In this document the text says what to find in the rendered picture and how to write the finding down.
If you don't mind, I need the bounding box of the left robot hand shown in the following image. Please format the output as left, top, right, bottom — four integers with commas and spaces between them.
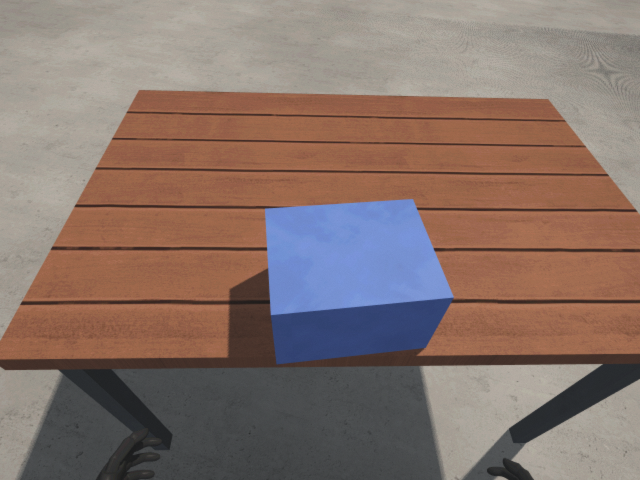
96, 428, 162, 480

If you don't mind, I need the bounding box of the right robot hand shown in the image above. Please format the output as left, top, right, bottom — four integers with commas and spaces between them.
487, 458, 534, 480

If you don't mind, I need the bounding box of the table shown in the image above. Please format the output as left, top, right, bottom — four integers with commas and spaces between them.
0, 90, 640, 450

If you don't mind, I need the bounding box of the carton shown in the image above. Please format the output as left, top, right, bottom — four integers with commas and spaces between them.
265, 199, 454, 364

